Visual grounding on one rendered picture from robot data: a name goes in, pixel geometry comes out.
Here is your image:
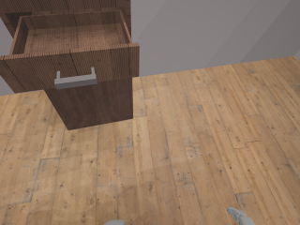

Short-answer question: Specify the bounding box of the cabinet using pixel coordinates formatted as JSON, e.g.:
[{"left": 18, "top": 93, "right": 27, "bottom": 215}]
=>
[{"left": 0, "top": 0, "right": 133, "bottom": 130}]

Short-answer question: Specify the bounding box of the drawer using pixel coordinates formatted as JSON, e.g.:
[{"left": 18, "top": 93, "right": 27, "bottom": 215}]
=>
[{"left": 0, "top": 10, "right": 140, "bottom": 94}]

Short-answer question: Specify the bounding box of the robot right hand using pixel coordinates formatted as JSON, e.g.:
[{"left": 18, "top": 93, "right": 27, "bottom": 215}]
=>
[{"left": 227, "top": 206, "right": 255, "bottom": 225}]

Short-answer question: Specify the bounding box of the handle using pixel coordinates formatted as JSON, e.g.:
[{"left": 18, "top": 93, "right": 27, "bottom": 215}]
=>
[{"left": 54, "top": 67, "right": 98, "bottom": 90}]

